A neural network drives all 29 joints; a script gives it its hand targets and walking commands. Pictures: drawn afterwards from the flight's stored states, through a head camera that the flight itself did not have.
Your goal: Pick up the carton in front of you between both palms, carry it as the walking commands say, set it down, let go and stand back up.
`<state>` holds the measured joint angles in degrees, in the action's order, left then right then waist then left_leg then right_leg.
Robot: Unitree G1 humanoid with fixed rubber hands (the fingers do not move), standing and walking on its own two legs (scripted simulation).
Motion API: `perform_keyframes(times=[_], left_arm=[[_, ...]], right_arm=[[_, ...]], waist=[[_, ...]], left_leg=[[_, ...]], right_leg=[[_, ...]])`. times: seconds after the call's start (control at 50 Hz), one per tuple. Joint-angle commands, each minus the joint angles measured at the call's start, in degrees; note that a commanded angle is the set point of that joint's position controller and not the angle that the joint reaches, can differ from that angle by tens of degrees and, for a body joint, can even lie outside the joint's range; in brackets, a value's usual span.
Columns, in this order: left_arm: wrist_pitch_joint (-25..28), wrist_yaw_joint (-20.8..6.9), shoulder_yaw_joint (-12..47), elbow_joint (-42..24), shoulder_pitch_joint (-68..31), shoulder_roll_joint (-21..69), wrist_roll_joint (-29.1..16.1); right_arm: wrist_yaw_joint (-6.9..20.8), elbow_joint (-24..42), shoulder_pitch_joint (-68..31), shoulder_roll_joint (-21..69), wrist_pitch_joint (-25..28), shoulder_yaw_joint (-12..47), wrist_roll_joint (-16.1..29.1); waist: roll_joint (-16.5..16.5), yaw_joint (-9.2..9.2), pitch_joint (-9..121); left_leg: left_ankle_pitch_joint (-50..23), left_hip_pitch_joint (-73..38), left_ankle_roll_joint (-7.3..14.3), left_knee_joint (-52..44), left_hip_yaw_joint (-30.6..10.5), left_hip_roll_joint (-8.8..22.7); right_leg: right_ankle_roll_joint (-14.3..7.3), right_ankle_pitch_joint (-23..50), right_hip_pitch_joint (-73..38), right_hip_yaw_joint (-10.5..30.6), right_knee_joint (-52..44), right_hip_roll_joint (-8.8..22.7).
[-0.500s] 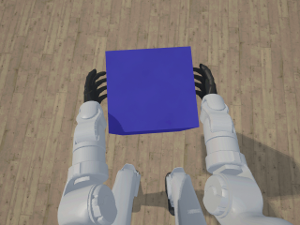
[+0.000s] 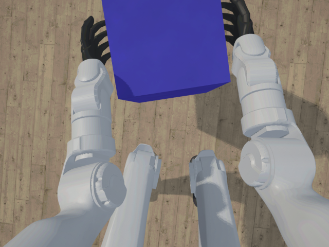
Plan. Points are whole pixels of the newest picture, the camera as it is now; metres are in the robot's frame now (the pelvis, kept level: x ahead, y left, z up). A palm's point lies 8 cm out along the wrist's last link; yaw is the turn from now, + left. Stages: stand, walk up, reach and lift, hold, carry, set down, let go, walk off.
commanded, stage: set down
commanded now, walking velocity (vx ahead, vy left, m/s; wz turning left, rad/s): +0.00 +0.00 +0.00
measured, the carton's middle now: (167, 54) +0.53 +0.04 -0.19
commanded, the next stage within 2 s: none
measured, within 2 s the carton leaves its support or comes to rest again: rests again in 0.86 s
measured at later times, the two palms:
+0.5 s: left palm (113, 65) +0.51 +0.19 -0.26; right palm (218, 41) +0.59 -0.10 -0.27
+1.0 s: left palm (116, 70) +0.51 +0.19 -0.29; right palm (218, 47) +0.59 -0.11 -0.29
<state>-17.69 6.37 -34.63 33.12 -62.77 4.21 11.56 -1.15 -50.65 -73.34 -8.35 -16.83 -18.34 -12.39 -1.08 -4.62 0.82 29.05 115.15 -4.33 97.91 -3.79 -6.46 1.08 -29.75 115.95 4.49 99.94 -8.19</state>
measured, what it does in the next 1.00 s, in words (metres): lowers itself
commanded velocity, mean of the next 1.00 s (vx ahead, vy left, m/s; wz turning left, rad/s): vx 0.00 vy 0.00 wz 0.00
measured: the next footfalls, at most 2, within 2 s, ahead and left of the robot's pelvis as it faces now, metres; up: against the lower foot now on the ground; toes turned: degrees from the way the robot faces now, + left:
none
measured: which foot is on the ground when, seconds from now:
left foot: down 0.00-1.00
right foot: down 0.00-1.00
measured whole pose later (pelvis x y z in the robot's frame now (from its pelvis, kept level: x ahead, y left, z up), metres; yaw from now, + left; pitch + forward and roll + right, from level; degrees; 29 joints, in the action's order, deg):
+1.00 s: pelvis +0.00 -0.01 -0.12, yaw +2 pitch +36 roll +5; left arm -13.8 8.1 -29.0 47.8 -80.3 -4.8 2.0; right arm -1.9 -68.8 -95.2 -21.6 -12.9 -3.3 -1.3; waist 0.0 -6.1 -24.0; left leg 35.6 124.6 -5.3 124.0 -0.9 -5.8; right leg -1.1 -37.0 126.1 1.6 127.6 -7.0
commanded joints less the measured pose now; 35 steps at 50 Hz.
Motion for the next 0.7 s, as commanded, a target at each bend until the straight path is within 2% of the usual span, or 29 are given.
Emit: perform_keyframes(times=[0.0, 0.22, 0.44, 0.52, 0.58, 0.68], left_arm=[[1.00, -13.76, 29.98, 1.43, -42.34, 44.95, -7.21], [1.62, -13.77, 29.33, 0.69, -50.65, 39.35, -10.51], [3.01, -12.50, 30.60, 0.65, -57.57, 34.95, -14.99], [3.63, -11.57, 34.00, -1.62, -60.51, 35.67, -17.51], [3.86, -11.62, 35.29, -0.96, -60.08, 36.55, -18.41], [4.22, -11.80, 33.22, 2.99, -56.97, 36.85, -16.83]], right_arm=[[10.71, -0.77, -31.01, 51.68, 1.42, 20.19, 6.38], [9.67, -2.57, -38.99, 46.22, 1.62, 22.84, 9.64], [9.62, -4.22, -45.75, 40.39, 3.34, 26.81, 14.16], [10.20, -1.42, -48.29, 39.69, 4.47, 28.68, 16.94], [10.56, -3.13, -45.61, 40.47, 4.66, 28.49, 17.00], [11.62, -6.66, -42.46, 41.09, 5.01, 26.64, 16.16]], waist=[[-5.35, -2.52, 62.29], [-7.43, -4.72, 63.05], [-8.27, -5.81, 60.94], [-4.88, -4.65, 63.28], [-4.82, -3.81, 61.52], [-4.76, -3.50, 52.30]], left_leg=[[-16.79, -28.92, -0.20, -3.76, 9.49, -2.69], [-18.59, -23.01, -0.38, 5.16, 10.65, -1.53], [-21.88, -21.61, -0.08, 13.28, 10.66, -0.58], [-27.68, -27.95, 0.25, 15.72, 10.03, -0.75], [-30.15, -28.45, 0.44, 17.04, 9.23, -0.82], [-27.60, -26.35, 0.94, 18.35, 8.64, -1.04]], right_leg=[[0.03, 15.96, -34.75, -5.75, -6.59, -1.65], [-0.22, 19.23, -35.02, -5.13, 2.61, -0.61], [-1.16, 23.54, -34.81, -4.57, 11.98, 0.48], [-1.75, 25.43, -31.30, -4.74, 13.97, 0.26], [-1.92, 26.80, -29.66, -4.74, 15.43, 0.28], [-2.05, 22.41, -21.65, -4.77, 16.25, 0.36]])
